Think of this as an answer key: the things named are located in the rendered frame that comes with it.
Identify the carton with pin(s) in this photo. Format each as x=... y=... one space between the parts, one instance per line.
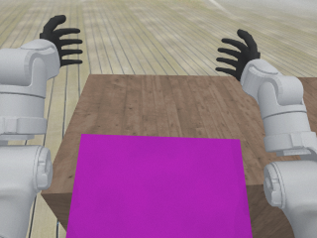
x=159 y=187

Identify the right robot forearm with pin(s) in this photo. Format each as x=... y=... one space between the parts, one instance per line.
x=280 y=99

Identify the left robot forearm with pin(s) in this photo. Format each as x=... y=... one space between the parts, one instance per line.
x=24 y=73

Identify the pedestal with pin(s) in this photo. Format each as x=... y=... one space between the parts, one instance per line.
x=180 y=106

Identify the robot left hand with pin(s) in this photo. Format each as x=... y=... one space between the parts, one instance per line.
x=53 y=36

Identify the robot right hand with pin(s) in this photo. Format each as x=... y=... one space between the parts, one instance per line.
x=248 y=52

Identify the robot left upper arm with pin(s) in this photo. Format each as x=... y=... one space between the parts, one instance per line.
x=25 y=170

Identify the robot right upper arm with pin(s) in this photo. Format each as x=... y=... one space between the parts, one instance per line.
x=292 y=187

